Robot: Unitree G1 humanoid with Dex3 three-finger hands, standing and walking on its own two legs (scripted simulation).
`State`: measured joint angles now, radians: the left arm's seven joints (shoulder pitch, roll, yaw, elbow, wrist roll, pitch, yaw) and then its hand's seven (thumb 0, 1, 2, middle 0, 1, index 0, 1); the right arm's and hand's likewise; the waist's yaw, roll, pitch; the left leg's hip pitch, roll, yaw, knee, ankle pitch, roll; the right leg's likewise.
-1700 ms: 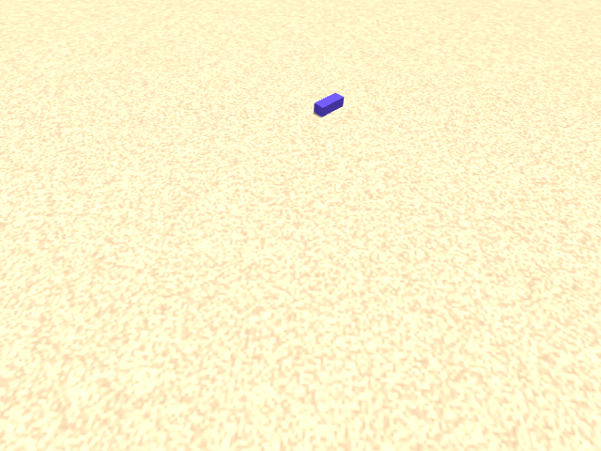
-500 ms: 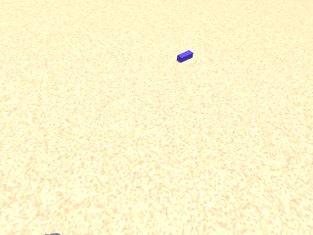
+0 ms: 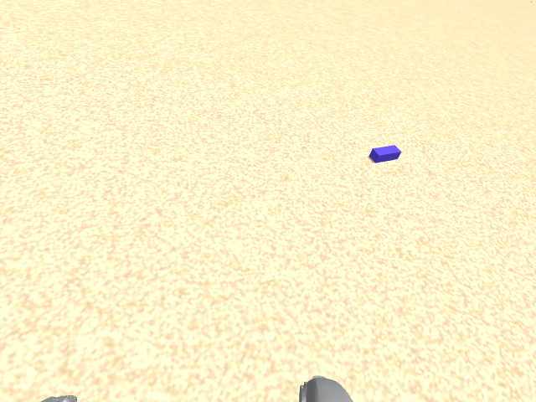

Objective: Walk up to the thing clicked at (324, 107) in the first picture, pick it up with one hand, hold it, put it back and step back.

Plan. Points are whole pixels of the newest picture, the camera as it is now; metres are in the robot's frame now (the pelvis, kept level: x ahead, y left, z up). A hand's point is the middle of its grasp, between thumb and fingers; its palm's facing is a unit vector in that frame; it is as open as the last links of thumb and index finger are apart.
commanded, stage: walk up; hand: left
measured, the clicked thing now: (385, 153) +1.76 -0.86 -0.75
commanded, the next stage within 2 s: none
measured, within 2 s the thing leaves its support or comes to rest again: neither
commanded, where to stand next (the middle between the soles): +1.56 -1.26 m, yaw +24 degrees
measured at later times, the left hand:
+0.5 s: hand (197, 294) +0.34 +0.13 -0.13, palm faces +0.18 -0.93 -0.33, open 7.3 cm
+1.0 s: hand (253, 202) +0.63 +0.03 -0.16, palm faces +0.14 -0.96 -0.24, open 7.4 cm
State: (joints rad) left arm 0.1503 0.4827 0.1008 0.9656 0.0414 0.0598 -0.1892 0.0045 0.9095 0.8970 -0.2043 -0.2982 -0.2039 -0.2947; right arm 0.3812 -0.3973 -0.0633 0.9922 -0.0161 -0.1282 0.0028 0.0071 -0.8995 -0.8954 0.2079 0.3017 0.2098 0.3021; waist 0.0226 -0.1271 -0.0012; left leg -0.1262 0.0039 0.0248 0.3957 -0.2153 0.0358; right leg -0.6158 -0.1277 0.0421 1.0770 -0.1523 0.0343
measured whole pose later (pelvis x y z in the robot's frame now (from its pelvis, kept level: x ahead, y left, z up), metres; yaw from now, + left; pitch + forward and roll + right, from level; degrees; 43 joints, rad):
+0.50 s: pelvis +0.29 -0.15 -0.01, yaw +8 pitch -1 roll +1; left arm 0.20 0.40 0.08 0.86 0.02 -0.04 -0.10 0.00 0.91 0.90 -0.21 -0.30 -0.21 -0.30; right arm 0.28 -0.45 -0.04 0.94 0.00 -0.11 -0.02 0.01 -0.90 -0.90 0.20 0.30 0.21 0.30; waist 0.07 -0.01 0.04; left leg -0.58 0.05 0.01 1.12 -0.31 0.07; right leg -0.17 -0.03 -0.13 0.50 -0.31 -0.03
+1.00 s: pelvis +0.56 -0.26 -0.02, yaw +11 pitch -2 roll +1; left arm 0.18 0.48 0.11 0.76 0.02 0.06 -0.16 0.00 0.91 0.90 -0.21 -0.30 -0.20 -0.29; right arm 0.38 -0.43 -0.03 0.92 -0.02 -0.13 -0.03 0.01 -0.90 -0.89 0.21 0.30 0.21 0.30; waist 0.00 -0.16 0.08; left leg -0.23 0.11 0.07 0.57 -0.29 -0.02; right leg -0.59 -0.17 0.10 0.92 -0.26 0.02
